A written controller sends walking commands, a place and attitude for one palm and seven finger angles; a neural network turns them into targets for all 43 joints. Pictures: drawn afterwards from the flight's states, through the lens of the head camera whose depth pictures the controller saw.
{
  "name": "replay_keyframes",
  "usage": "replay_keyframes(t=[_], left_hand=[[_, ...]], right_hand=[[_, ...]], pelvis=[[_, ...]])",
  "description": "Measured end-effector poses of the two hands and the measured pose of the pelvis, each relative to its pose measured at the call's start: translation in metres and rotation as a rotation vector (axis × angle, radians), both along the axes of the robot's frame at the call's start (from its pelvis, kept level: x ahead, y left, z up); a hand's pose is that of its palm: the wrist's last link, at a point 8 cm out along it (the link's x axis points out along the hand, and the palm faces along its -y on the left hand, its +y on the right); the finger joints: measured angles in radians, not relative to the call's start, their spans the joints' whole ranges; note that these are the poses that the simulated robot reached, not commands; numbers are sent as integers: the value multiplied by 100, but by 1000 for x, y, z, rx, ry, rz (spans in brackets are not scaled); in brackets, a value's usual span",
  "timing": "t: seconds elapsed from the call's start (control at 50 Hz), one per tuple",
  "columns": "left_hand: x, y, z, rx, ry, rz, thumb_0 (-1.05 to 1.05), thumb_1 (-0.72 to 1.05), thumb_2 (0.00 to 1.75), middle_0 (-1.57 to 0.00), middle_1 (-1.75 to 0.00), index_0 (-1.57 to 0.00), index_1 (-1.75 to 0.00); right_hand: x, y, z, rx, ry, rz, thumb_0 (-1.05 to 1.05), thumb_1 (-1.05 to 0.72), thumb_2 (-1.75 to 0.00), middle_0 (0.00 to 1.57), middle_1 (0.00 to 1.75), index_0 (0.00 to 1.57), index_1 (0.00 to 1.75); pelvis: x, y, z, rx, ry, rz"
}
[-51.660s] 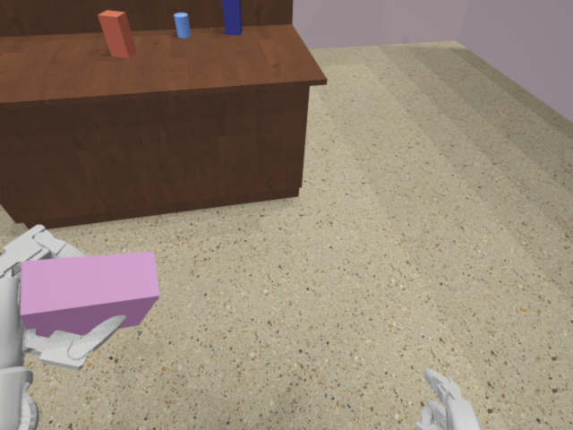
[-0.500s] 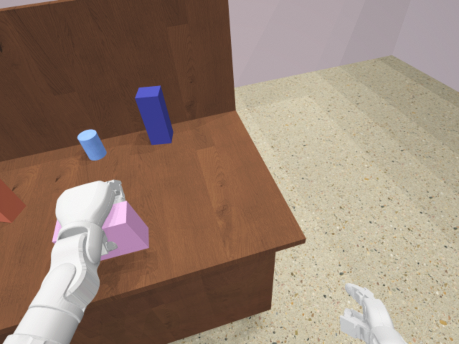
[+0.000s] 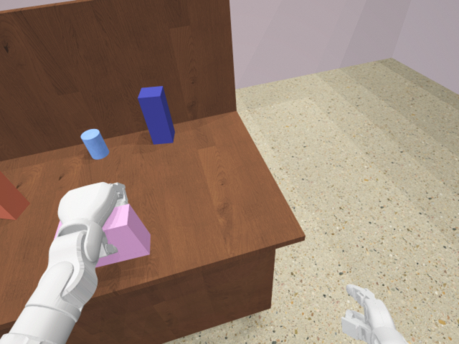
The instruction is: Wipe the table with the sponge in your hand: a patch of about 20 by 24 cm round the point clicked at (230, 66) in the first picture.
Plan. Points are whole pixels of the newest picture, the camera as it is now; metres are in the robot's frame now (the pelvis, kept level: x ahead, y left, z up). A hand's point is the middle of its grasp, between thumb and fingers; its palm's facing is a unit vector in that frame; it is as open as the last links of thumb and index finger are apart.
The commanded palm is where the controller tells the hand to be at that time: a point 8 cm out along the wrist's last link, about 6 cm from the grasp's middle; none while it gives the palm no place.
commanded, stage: bring the sponge back beside the body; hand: left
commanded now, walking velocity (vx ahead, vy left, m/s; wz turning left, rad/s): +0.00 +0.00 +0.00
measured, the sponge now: (110, 242) +0.28 +0.27 +0.02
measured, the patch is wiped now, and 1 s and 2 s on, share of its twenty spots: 1.00 1.00 1.00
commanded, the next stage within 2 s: step back with the hand held close in 1.52 s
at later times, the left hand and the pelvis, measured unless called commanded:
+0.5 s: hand (103, 241) +0.25 +0.25 +0.09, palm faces -0.01 -0.12 -0.99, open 9.1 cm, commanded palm +0.22 +0.27 +0.17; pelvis +0.00 -0.01 +0.00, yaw -1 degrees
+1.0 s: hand (73, 259) +0.20 +0.26 +0.11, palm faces +0.09 -0.07 -0.99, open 9.1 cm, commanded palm +0.17 +0.27 +0.18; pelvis -0.01 -0.01 +0.00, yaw -1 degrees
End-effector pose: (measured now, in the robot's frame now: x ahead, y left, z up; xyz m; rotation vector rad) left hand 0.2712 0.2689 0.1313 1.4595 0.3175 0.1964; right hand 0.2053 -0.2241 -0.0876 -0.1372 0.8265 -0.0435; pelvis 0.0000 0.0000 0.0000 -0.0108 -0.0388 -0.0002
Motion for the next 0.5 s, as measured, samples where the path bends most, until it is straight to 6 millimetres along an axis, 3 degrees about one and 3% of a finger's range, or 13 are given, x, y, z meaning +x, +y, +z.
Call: replay_keyframes(t=[0.06,0.14,0.24,0.34,0.44,0.5], left_hand=[[-2,-9,-2,-9,-16,-65,0,-46,106,-84,-145,-87,-146],[-7,-13,13,14,-108,-102,0,-47,106,-84,-145,-87,-146],[-15,3,28,41,-159,5,0,-46,106,-84,-145,-87,-146],[-26,13,17,14,-72,95,0,-46,106,-84,-145,-87,-146],[-39,-8,5,-25,-27,-16,0,-46,106,-84,-145,-87,-146],[-45,-19,10,-13,-63,-92,0,-47,106,-84,-145,-87,-146]], right_hand=[[-5,-2,0,-13,2,-5,1,-90,-90,19,30,20,30],[-9,-3,-1,-9,3,-10,1,-90,-90,19,30,20,30],[-9,0,-5,20,10,-6,1,-90,-90,19,30,20,30],[-2,1,-2,36,-14,2,1,-90,-90,19,30,20,30],[9,2,7,14,-69,19,1,-90,-90,19,30,20,30],[14,4,12,1,-90,31,1,-90,-90,19,30,20,30]], pelvis=[[-1,-1,0,0,-5,-5],[-2,-2,0,0,-9,-14],[-3,-3,0,2,-10,-17],[-4,-4,0,4,-13,-11],[-4,-5,0,3,-28,-5],[-4,-6,0,2,-38,-9]])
